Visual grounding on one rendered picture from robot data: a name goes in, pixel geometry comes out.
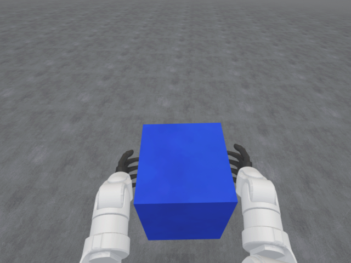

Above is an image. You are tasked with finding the robot right forearm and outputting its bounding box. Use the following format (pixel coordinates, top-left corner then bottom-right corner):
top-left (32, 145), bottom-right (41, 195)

top-left (236, 167), bottom-right (297, 263)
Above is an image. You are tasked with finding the robot left forearm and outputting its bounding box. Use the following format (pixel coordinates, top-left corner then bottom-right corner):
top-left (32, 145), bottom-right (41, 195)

top-left (80, 171), bottom-right (133, 263)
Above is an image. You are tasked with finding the robot left hand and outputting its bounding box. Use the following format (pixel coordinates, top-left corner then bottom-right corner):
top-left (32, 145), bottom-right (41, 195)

top-left (115, 150), bottom-right (139, 188)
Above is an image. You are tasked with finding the carton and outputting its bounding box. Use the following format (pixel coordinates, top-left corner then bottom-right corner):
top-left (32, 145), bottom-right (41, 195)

top-left (134, 123), bottom-right (238, 240)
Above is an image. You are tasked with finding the robot right hand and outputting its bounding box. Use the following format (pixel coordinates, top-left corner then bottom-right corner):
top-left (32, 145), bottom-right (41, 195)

top-left (227, 144), bottom-right (252, 183)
